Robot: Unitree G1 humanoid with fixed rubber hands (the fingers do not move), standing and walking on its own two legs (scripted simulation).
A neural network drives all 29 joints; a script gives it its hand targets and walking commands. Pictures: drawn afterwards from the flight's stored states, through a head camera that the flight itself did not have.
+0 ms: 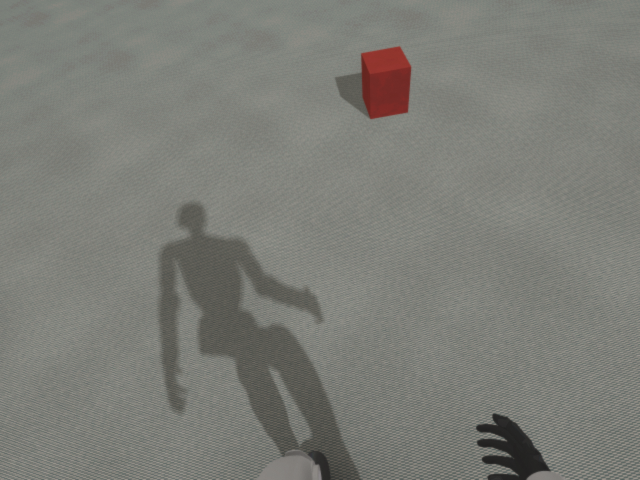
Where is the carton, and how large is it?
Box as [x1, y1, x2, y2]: [361, 46, 410, 118]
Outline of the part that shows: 399,46 361,53 362,94 370,118 407,112 410,65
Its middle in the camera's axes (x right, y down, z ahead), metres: +0.33 -0.81 +2.00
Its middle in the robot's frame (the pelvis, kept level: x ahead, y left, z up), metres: +1.97 -0.08 -0.65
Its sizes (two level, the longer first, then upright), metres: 0.210 0.200 0.250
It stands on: the floor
